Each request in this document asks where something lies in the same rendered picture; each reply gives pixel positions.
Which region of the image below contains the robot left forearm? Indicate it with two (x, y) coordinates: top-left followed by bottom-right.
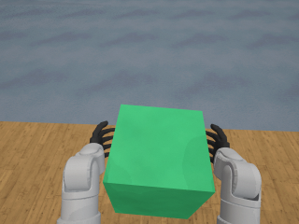
(56, 143), (106, 224)

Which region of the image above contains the robot right hand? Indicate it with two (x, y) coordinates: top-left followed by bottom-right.
(206, 124), (230, 164)

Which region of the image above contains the robot left hand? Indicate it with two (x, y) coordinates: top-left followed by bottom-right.
(90, 120), (116, 158)

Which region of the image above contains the carton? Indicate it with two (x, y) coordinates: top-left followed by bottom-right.
(103, 105), (216, 219)

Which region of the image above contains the robot right forearm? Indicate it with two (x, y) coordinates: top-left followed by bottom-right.
(213, 147), (262, 224)

